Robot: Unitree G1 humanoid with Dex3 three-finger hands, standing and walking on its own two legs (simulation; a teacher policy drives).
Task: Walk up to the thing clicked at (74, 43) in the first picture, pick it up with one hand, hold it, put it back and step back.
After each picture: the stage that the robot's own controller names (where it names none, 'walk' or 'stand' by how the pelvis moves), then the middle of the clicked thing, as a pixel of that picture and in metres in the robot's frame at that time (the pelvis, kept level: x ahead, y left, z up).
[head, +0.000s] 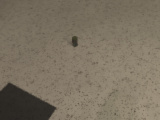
stand; (74, 41) +1.51 +0.08 -0.72
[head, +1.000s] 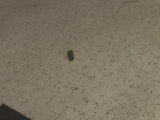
walk; (70, 55) +1.37 +0.26 -0.71
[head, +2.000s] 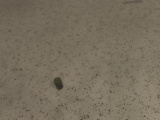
walk; (58, 83) +0.84 +0.32 -0.72
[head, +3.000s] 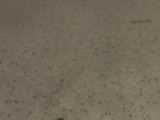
stand; out of the picture +0.49 +0.23 -0.71
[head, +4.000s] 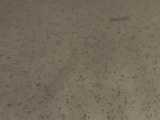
stand; out of the picture +0.41 +0.39 -0.69
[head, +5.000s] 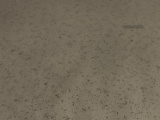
walk; out of the picture +0.43 +0.32 -0.72
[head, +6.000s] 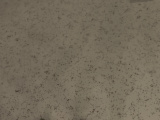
walk; out of the picture +0.34 +0.33 -0.69
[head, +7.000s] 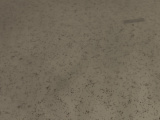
stand; out of the picture +0.38 +0.36 -0.71
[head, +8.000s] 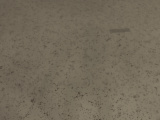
stand; out of the picture +0.26 +0.33 -0.71
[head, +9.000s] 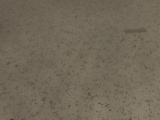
walk; out of the picture +0.26 +0.35 -0.72
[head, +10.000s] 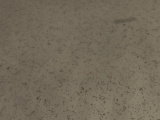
walk; out of the picture +0.26 +0.41 -0.71
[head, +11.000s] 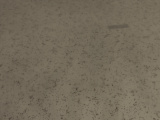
stand; out of the picture +0.29 +0.38 -0.71
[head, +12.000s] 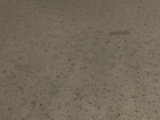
stand; out of the picture +0.29 +0.38 -0.73
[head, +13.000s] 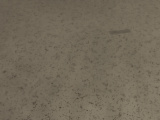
stand; out of the picture +0.27 +0.38 -0.73
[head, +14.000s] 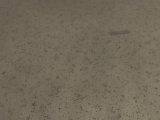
stand; out of the picture +0.27 +0.38 -0.73
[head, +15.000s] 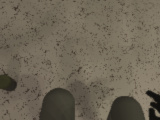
go down; (6, 83) +0.33 +0.39 -0.39
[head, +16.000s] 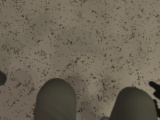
go down; out of the picture +0.33 +0.41 -0.30
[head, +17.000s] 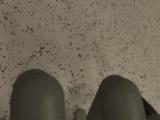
close in; out of the picture +0.29 +0.42 -0.23
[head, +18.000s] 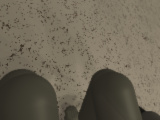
rest palm; out of the picture +0.28 +0.42 -0.20
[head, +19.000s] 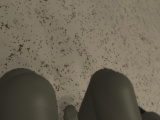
close; out of the picture +0.28 +0.42 -0.21
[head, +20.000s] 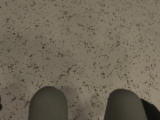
lift; out of the picture +0.26 +0.32 -0.05
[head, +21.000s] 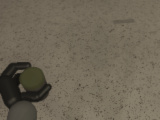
hold; (36, 85) +0.34 +0.16 +0.06
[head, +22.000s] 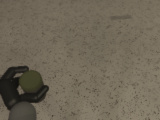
hold; (34, 87) +0.35 +0.18 +0.02
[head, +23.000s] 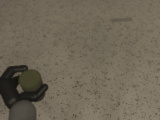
hold; (33, 86) +0.35 +0.18 +0.02
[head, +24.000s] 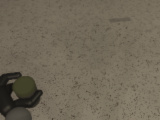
crouch; (27, 93) +0.34 +0.20 +0.00
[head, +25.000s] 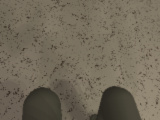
crouch; out of the picture +0.36 +0.36 -0.09
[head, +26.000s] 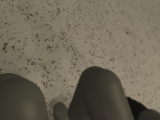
lower; out of the picture +0.35 +0.40 -0.21
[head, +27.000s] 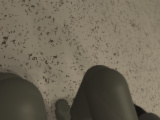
lower; out of the picture +0.34 +0.43 -0.22
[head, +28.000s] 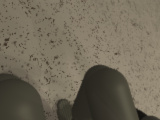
lower; out of the picture +0.33 +0.41 -0.22
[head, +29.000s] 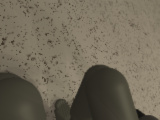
lower; out of the picture +0.33 +0.41 -0.22
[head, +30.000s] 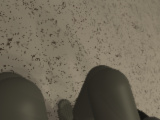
draw back; out of the picture +0.33 +0.43 -0.22
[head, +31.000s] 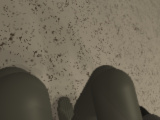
withdraw; out of the picture +0.33 +0.43 -0.22
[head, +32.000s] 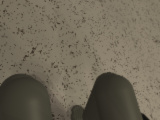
stand; out of the picture +0.35 +0.42 -0.25
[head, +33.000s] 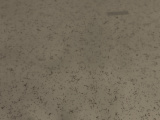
stand; out of the picture +0.35 +0.35 -0.63
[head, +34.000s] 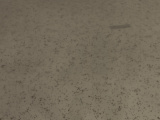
stand; out of the picture +0.36 +0.36 -0.67
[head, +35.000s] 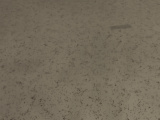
stand; out of the picture +0.35 +0.36 -0.67
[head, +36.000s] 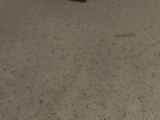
stand; out of the picture +0.37 +0.34 -0.72
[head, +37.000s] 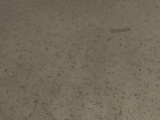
stand; out of the picture +0.32 +0.35 -0.73
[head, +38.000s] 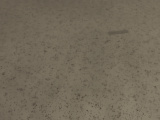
walk; out of the picture +0.32 +0.36 -0.73
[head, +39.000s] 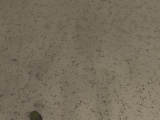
walk; (36, 117) +0.42 +0.35 -0.69
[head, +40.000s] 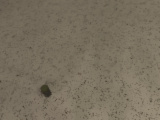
walk; (46, 91) +0.69 +0.38 -0.71
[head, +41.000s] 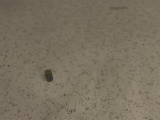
stand; (48, 75) +0.97 +0.33 -0.70
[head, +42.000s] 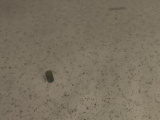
stand; (49, 76) +0.98 +0.34 -0.73
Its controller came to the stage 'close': yes
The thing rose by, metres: 0.73
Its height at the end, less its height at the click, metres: +0.00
